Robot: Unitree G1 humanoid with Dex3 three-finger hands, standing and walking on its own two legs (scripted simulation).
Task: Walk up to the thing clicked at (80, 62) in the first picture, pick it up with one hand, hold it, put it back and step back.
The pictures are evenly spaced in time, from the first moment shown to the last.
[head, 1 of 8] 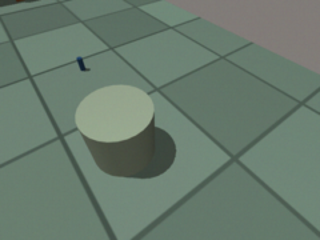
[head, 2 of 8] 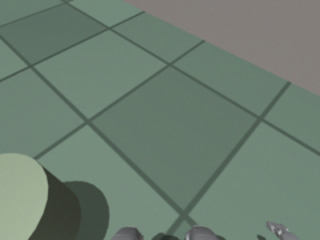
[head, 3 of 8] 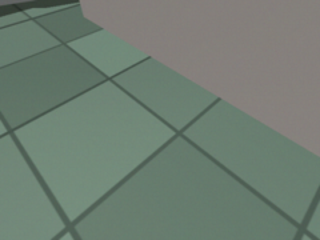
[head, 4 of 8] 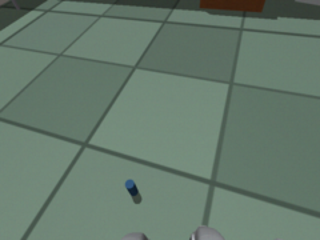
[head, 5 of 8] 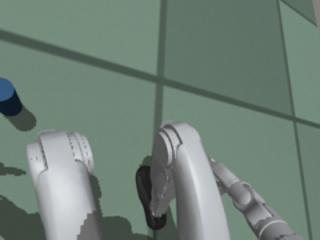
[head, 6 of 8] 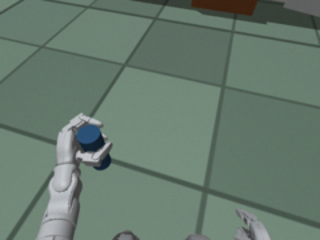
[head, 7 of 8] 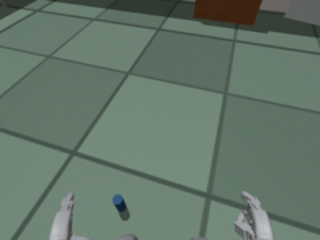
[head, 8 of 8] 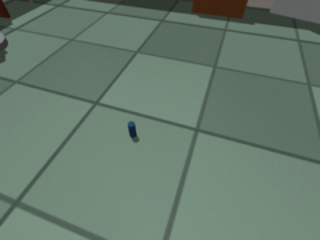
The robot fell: no
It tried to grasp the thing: yes
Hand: left
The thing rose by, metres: 0.69
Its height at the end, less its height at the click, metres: +0.00
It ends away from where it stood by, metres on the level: 0.03
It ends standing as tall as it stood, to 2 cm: yes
